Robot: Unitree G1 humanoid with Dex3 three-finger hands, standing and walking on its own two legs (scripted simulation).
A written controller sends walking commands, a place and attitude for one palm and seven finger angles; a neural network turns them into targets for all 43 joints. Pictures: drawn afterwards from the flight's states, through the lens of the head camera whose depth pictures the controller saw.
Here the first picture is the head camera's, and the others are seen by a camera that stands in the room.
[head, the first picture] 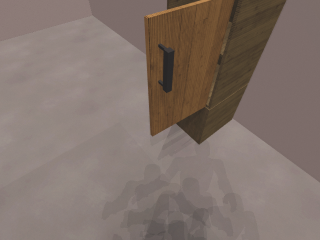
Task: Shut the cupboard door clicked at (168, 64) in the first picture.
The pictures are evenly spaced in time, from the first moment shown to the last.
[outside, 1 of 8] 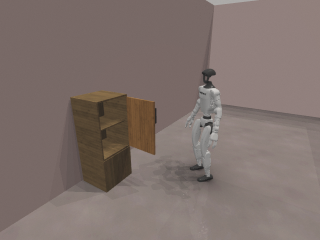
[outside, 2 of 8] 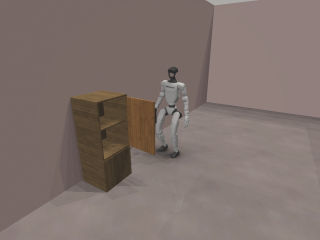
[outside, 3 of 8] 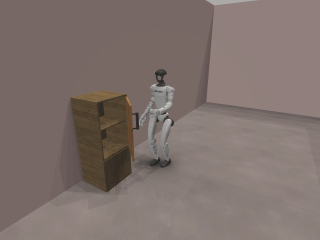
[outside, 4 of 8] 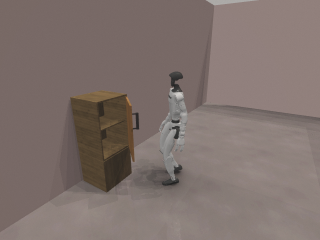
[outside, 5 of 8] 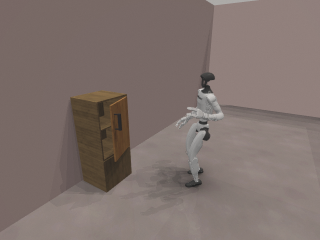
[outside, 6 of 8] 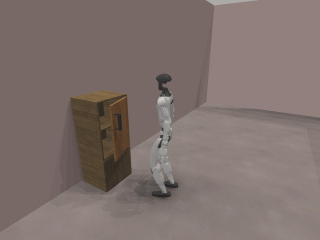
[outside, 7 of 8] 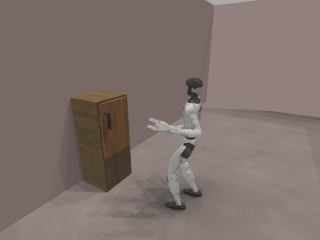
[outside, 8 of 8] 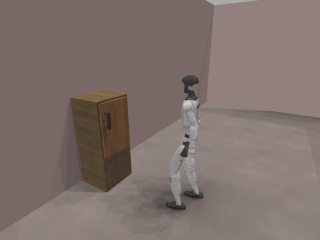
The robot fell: no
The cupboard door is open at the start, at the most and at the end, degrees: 86 86 0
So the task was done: yes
